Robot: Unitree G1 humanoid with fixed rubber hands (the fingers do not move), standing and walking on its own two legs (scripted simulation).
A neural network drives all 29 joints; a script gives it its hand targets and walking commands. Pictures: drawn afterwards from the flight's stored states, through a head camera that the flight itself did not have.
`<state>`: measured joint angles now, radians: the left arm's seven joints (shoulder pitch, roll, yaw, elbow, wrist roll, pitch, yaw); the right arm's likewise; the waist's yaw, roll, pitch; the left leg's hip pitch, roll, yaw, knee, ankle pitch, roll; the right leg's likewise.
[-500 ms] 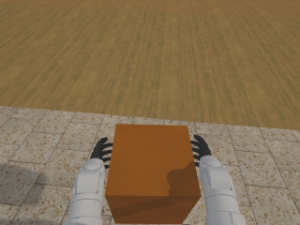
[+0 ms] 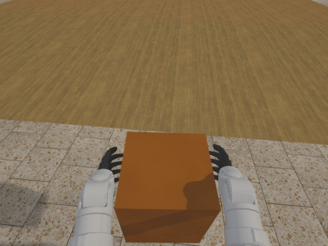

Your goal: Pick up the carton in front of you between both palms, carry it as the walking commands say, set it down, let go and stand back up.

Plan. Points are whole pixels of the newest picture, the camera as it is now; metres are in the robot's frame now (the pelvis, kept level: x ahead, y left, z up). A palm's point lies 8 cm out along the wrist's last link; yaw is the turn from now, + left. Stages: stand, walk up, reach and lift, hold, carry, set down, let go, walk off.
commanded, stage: hold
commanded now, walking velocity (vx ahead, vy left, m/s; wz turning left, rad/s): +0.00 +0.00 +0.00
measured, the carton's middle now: (164, 189) +0.29 +0.00 -0.02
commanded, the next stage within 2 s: carry in 0.98 s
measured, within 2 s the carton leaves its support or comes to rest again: neither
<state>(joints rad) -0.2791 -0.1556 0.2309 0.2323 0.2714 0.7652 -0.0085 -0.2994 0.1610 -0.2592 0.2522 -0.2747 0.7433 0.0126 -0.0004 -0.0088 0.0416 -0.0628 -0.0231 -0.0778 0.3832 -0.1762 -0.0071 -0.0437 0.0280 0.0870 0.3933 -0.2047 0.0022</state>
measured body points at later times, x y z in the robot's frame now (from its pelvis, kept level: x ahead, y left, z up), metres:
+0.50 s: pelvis +0.01 +0.00 +0.00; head -0.03 +0.00 +0.45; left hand +0.31 +0.15 +0.04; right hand +0.31 -0.15 +0.05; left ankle +0.03 +0.13 -0.74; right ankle +0.02 -0.12 -0.74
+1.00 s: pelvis +0.01 +0.00 +0.00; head -0.04 +0.00 +0.45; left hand +0.30 +0.15 +0.04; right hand +0.31 -0.15 +0.04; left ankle +0.03 +0.13 -0.74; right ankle +0.02 -0.12 -0.74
